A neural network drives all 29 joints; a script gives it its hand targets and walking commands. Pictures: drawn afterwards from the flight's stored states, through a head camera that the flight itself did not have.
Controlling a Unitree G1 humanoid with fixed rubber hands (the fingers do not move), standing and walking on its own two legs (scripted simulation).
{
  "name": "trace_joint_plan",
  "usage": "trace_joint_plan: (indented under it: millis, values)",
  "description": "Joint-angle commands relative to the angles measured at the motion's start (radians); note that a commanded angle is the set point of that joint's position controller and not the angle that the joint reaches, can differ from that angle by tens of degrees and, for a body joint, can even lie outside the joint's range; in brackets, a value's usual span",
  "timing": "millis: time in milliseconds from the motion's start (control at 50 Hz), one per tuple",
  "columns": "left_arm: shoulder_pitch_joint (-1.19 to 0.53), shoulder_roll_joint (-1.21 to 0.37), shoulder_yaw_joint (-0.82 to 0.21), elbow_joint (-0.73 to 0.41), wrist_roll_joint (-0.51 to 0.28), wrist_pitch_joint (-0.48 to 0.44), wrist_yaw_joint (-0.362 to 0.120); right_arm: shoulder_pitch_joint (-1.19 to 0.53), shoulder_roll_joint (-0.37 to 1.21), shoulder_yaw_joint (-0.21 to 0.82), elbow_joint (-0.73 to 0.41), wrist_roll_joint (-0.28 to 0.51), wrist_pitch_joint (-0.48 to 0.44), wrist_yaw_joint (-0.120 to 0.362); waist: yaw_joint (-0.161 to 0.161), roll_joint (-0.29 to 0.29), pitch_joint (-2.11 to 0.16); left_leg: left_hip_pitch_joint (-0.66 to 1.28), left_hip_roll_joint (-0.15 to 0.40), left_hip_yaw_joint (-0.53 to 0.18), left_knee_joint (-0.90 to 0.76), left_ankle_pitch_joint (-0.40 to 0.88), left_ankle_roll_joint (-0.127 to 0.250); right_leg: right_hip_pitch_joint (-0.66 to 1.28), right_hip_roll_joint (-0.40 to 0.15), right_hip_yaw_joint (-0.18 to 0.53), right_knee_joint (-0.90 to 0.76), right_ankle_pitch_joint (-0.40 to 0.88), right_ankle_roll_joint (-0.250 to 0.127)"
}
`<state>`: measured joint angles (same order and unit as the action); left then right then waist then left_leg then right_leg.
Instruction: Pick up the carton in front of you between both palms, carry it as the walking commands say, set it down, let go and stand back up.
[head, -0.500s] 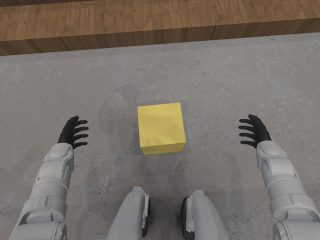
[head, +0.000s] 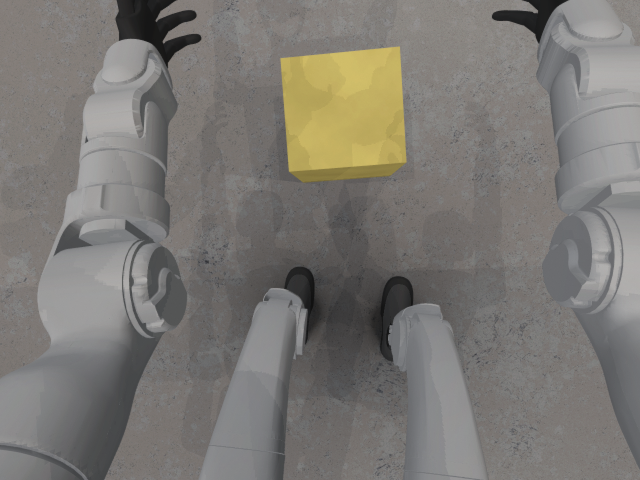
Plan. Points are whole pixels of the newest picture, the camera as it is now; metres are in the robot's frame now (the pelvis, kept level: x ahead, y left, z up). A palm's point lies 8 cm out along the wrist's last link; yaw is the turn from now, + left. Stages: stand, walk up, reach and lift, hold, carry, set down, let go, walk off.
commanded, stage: reach and lift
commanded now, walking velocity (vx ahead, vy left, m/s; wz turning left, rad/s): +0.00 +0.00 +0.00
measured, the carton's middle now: (343, 126) +0.55 +0.05 -0.53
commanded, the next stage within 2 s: none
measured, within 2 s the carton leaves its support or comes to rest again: leaves its support in 1.86 s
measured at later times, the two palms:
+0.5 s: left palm (210, 104) +0.51 +0.24 -0.28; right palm (471, 80) +0.57 -0.13 -0.29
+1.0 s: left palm (250, 127) +0.52 +0.23 -0.46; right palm (441, 114) +0.57 -0.13 -0.46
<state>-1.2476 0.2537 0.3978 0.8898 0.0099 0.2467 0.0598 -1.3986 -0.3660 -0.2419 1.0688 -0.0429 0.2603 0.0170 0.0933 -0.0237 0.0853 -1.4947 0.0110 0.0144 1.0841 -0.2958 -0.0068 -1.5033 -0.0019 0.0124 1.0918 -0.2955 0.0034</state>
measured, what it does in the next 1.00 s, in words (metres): lowers itself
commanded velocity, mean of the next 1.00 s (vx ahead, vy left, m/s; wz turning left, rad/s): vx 0.00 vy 0.00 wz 0.00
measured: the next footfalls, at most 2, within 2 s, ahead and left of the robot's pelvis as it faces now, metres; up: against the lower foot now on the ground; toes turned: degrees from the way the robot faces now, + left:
none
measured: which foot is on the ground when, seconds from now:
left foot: down 0.00-1.00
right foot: down 0.00-1.00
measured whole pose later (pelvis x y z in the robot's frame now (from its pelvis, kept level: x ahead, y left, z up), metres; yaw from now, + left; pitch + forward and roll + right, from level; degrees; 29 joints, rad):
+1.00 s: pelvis -0.03 +0.00 -0.27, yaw +2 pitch +37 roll +1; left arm -1.60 0.37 0.21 1.16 -0.18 0.09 0.11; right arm -1.71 -0.46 0.00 1.24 0.20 0.11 -0.08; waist 0.08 0.01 0.48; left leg -2.23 -0.02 -0.01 2.16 -0.57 -0.03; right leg -2.23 0.05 0.05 2.18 -0.58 0.04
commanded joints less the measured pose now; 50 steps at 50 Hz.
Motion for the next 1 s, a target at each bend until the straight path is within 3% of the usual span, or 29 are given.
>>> trace_joint_plan:
  millis: [0, 80, 160, 300, 440, 500, 560, 640, 740, 860, 920, 980]
  values:
    - [-0.230, 0.117, 0.055, -0.138, 0.032, -0.043, -0.004, -0.299, -0.109, -0.032, -0.125, -0.039, -0.040, -0.006, 0.033, -0.057, -1.178, 0.497, -0.079, 0.057, -0.068, 0.298, -0.038, 0.648, 0.084, -0.017, -0.033, 0.259, 0.012]
    - [-0.160, 0.087, 0.080, -0.172, 0.049, -0.082, -0.018, -0.234, -0.055, -0.053, -0.173, -0.070, -0.069, -0.014, 0.031, -0.073, -1.257, 0.452, -0.088, 0.051, -0.051, 0.495, -0.029, 0.706, 0.082, 0.002, 0.009, 0.523, 0.007]
    - [-0.094, 0.030, 0.105, -0.149, 0.072, -0.139, -0.031, -0.152, 0.023, -0.077, -0.171, -0.090, -0.114, -0.019, 0.027, -0.075, -1.169, 0.329, -0.081, 0.027, -0.005, 0.599, -0.030, 0.570, 0.075, 0.022, 0.054, 0.632, 0.009]
    - [-0.042, 0.010, 0.146, -0.055, 0.116, -0.185, -0.031, -0.080, 0.053, -0.091, -0.124, -0.098, -0.160, -0.048, 0.029, -0.068, -1.025, 0.085, -0.071, 0.019, 0.199, 0.451, -0.052, 0.169, 0.078, 0.012, 0.231, 0.414, 0.029]
    - [-0.166, 0.102, 0.010, -0.077, -0.035, -0.187, 0.004, -0.189, -0.051, 0.018, -0.149, 0.020, -0.168, -0.109, 0.003, -0.057, -1.222, 0.019, -0.071, 0.027, 0.471, 0.421, -0.060, 0.099, 0.078, 0.003, 0.504, 0.373, 0.033]
    - [-0.263, 0.167, -0.063, -0.093, -0.106, -0.171, 0.027, -0.290, -0.103, 0.096, -0.175, 0.105, -0.155, -0.128, 0.012, -0.060, -1.335, 0.012, -0.070, 0.043, 0.569, 0.368, -0.056, 0.144, 0.073, -0.007, 0.611, 0.350, 0.032]
    - [-0.345, 0.216, -0.105, -0.091, -0.155, -0.145, 0.048, -0.382, -0.137, 0.160, -0.188, 0.178, -0.130, -0.136, 0.031, -0.077, -1.374, -0.031, -0.062, 0.063, 0.636, 0.258, -0.050, 0.176, 0.067, -0.018, 0.683, 0.246, 0.032]
    - [-0.446, 0.250, -0.136, -0.030, -0.189, -0.108, 0.061, -0.491, -0.162, 0.206, -0.135, 0.233, -0.093, -0.134, 0.049, -0.099, -1.280, -0.113, -0.041, 0.080, 0.696, 0.085, -0.042, 0.130, 0.053, -0.030, 0.743, 0.059, 0.028]
    - [-0.529, 0.238, -0.150, 0.105, -0.184, -0.111, 0.055, -0.546, -0.177, 0.209, 0.010, 0.234, -0.098, -0.115, 0.038, -0.077, -1.047, -0.176, -0.020, 0.066, 0.773, -0.038, -0.039, -0.039, 0.037, -0.027, 0.805, -0.085, 0.024]
    - [-0.597, 0.240, -0.159, 0.189, -0.169, -0.153, 0.047, -0.582, -0.202, 0.197, 0.103, 0.219, -0.141, -0.097, 0.020, -0.038, -0.896, -0.156, -0.018, 0.036, 0.867, 0.006, -0.043, -0.156, 0.033, -0.023, 0.896, -0.068, 0.028]
    - [-0.640, 0.259, -0.176, 0.176, -0.183, -0.175, 0.053, -0.617, -0.226, 0.212, 0.082, 0.239, -0.167, -0.100, 0.020, -0.030, -0.938, -0.118, -0.021, 0.032, 0.913, 0.079, -0.044, -0.128, 0.032, -0.023, 0.948, 0.000, 0.029]
    - [-0.671, 0.271, -0.191, 0.147, -0.213, -0.190, 0.060, -0.663, -0.237, 0.250, 0.036, 0.254, -0.181, -0.106, 0.028, -0.066, -0.975, -0.105, -0.028, 0.030, 0.940, 0.146, -0.039, -0.095, 0.034, -0.033, 0.993, 0.069, 0.031]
